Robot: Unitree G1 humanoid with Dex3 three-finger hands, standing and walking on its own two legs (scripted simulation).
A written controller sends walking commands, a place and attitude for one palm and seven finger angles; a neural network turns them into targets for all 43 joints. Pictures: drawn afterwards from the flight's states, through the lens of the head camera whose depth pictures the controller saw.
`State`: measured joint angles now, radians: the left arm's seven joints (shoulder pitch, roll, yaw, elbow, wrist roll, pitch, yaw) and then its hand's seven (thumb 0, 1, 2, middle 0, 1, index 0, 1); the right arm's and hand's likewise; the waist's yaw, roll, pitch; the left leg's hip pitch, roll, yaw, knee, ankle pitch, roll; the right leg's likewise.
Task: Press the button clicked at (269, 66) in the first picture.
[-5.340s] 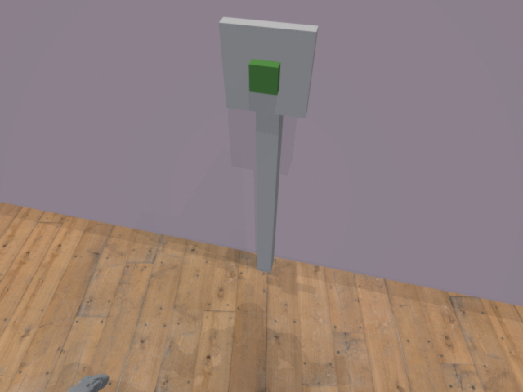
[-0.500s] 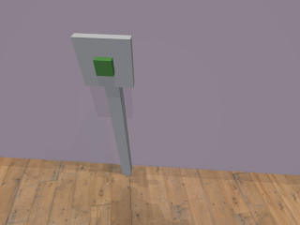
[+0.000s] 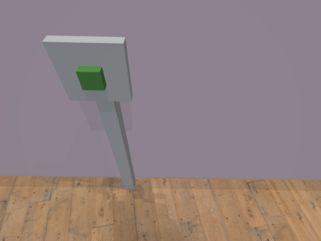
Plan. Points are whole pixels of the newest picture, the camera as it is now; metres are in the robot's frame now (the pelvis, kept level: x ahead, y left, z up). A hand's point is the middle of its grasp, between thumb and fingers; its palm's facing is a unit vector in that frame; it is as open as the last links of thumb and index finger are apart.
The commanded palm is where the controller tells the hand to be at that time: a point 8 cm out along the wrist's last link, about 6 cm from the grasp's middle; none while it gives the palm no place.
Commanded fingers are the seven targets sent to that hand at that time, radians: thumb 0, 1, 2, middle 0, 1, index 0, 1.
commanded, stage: come to a stop and stand still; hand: left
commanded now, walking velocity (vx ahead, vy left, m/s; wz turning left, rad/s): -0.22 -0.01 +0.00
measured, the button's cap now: (92, 77) +0.48 +0.20 +0.15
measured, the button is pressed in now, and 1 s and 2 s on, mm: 0 0 0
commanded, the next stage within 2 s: look again from close up in 1.28 s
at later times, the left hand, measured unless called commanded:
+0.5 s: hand out of the picture -0.01 +0.20 -0.17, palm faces +0.10 -0.98 -0.19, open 7.3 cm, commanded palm none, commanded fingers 0.00 0.90 0.90 -0.20 -0.30 -0.20 -0.30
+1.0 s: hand out of the picture -0.06 +0.11 -0.17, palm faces +0.07 -0.99 -0.13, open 7.4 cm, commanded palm none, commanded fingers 0.00 0.90 0.90 -0.20 -0.30 -0.20 -0.30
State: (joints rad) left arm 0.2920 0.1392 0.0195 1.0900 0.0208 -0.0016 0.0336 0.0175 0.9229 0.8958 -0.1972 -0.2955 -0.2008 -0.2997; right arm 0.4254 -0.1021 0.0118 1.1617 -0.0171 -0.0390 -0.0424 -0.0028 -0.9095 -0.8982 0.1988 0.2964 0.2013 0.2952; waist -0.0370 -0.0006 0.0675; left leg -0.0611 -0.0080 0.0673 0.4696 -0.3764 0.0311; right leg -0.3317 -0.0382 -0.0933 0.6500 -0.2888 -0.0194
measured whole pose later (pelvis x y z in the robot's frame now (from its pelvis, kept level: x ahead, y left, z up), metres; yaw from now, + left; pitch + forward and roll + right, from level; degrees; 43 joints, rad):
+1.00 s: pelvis -0.03 -0.02 +0.01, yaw +1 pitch -2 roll +0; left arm 0.36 0.07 -0.02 1.13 0.01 -0.02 0.05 0.01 0.91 0.90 -0.20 -0.30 -0.20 -0.30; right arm 0.31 -0.10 0.00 1.18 -0.01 0.00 -0.03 0.00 -0.91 -0.90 0.20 0.30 0.20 0.29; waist -0.01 0.00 0.02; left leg -0.17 0.06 0.11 0.42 -0.20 -0.02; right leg -0.09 0.04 -0.08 0.40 -0.28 -0.07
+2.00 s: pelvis -0.04 +0.02 +0.00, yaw +1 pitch +0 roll +0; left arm 0.30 0.14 -0.01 1.09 0.02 -0.01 0.04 0.01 0.91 0.90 -0.19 -0.30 -0.20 -0.30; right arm 0.32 -0.13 0.03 1.11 -0.02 -0.03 -0.02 0.00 -0.92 -0.90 0.20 0.30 0.20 0.30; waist 0.00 -0.01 0.02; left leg -0.20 -0.04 0.09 0.46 -0.26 0.06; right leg -0.18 -0.02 -0.05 0.48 -0.30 0.00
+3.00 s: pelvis -0.03 -0.01 +0.01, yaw +1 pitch -1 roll +1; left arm 0.29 0.15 -0.02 1.10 0.01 -0.02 0.04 0.01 0.91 0.90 -0.20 -0.30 -0.20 -0.30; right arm 0.27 -0.14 0.03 1.15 -0.01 -0.02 -0.03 0.00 -0.91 -0.90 0.20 0.30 0.20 0.30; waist 0.00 -0.02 0.04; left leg -0.16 -0.01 0.07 0.44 -0.27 0.02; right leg -0.13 0.01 -0.06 0.45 -0.30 -0.04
